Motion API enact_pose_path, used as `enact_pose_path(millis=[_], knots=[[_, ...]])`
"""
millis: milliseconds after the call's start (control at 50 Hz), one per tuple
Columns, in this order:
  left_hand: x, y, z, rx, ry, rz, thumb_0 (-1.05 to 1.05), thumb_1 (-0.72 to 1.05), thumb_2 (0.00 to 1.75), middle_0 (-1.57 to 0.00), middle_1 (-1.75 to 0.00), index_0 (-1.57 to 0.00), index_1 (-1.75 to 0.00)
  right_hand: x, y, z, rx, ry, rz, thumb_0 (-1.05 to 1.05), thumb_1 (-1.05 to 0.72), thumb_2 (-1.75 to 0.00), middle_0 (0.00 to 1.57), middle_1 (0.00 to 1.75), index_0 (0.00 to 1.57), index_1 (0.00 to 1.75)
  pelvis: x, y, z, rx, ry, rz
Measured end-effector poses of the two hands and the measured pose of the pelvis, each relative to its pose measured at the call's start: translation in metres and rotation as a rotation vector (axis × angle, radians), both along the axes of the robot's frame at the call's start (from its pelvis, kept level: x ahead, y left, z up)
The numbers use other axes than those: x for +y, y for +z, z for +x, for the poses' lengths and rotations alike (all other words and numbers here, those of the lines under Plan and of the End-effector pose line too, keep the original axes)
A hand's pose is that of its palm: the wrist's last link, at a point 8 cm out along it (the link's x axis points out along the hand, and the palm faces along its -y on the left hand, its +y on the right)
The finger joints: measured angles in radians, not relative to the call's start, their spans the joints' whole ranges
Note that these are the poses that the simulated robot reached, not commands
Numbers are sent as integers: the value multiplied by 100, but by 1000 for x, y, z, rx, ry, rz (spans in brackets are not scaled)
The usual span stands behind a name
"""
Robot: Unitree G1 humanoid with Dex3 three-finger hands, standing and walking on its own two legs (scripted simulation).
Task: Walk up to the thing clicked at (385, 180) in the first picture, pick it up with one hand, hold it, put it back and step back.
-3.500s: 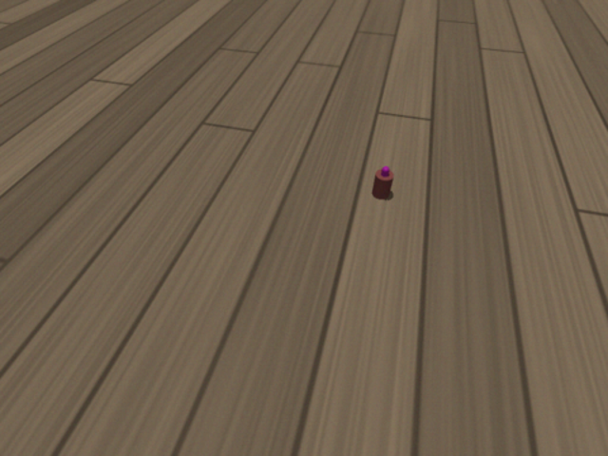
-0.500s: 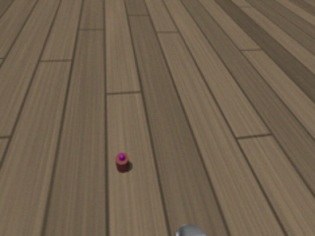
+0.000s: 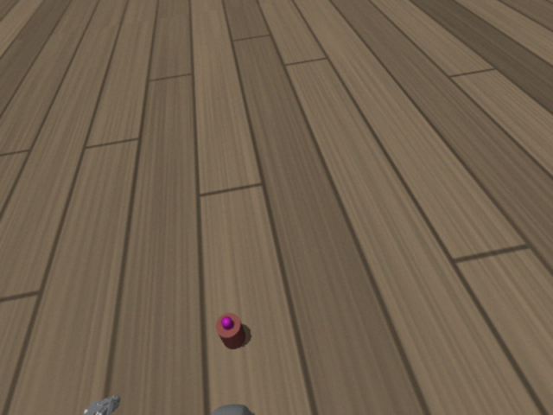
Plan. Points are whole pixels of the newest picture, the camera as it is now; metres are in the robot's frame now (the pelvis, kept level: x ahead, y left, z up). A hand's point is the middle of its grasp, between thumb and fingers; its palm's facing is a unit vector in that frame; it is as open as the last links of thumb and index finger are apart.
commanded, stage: walk up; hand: left
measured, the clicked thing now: (230, 329) +0.49 +0.23 -0.69
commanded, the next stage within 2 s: none
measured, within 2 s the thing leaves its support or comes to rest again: neither
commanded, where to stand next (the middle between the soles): +0.17 +0.02 m, yaw +2 degrees
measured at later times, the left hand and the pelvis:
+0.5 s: hand out of the picture +0.13 +0.30 -0.17, palm faces -0.03 -0.95 -0.31, open 7.4 cm; pelvis +0.10 +0.04 +0.00, yaw +1 degrees
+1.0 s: hand (140, 363) +0.24 +0.27 -0.14, palm faces -0.02 -0.93 -0.35, open 7.4 cm; pelvis +0.14 +0.02 +0.00, yaw +1 degrees
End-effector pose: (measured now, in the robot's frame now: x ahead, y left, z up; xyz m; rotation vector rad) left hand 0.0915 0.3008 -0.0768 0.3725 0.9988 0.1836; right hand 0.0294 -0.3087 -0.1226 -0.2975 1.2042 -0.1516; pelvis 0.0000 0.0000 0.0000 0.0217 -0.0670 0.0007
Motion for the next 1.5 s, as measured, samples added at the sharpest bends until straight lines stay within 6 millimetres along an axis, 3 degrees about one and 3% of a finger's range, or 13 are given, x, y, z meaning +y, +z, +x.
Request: enact_pose_path(millis=[100,200,320,460,560,680,760,900,1040,1140,1260,1500], knots=[[8,-2,-2,54,29,-3,0,91,90,-21,-30,-20,-30,-7,13,39,-27,21,-28,1,-90,-90,21,30,20,30,2,4,25,4,7,-20],[26,-16,1,94,72,-16,0,91,90,-21,-30,-20,-30,-4,23,69,1,51,-83,1,-90,-90,21,30,20,30,11,1,51,11,26,-39],[46,-54,13,165,112,-56,0,91,90,-21,-30,-20,-30,21,26,112,-33,64,-144,1,-90,-90,21,30,20,30,32,-12,76,13,37,-33],[46,-56,29,230,70,-85,0,91,90,-21,-30,-20,-30,43,42,143,-121,53,-119,1,-90,-90,21,30,21,30,40,-3,92,15,17,-42],[50,-48,36,245,77,-50,0,91,90,-21,-30,-20,-30,37,36,155,-120,44,-109,1,-90,-90,21,30,21,30,38,-3,103,16,7,-29],[46,-38,40,252,110,34,0,91,90,-21,-30,-20,-30,20,5,170,-91,21,-63,1,-90,-90,21,30,21,30,24,-13,114,13,3,-29],[35,-29,48,245,111,44,0,91,90,-21,-30,-20,-30,25,-7,176,-56,10,-18,1,-90,-90,21,30,20,30,19,-10,122,21,-2,-23],[22,-27,96,182,77,8,0,91,90,-21,-30,-20,-30,35,-12,171,15,1,18,1,-90,-90,21,30,20,30,18,-3,131,26,12,-14],[12,-30,151,104,37,-46,0,91,90,-21,-30,-20,-30,33,4,169,43,-26,-16,1,-90,-90,21,30,21,30,20,4,143,27,10,-19],[10,-31,173,82,25,-70,0,91,90,-21,-30,-20,-30,27,16,175,38,-46,-56,1,-90,-90,21,30,21,30,23,7,148,26,8,-23],[13,-31,173,112,30,-71,0,91,90,-21,-30,-20,-30,24,23,187,22,-52,-75,1,-90,-90,21,30,20,30,25,10,151,28,6,-24],[27,-29,137,219,95,-39,0,91,90,-21,-30,-20,-30,37,15,208,20,-26,-34,1,-90,-90,21,30,20,30,27,12,157,31,14,-25]])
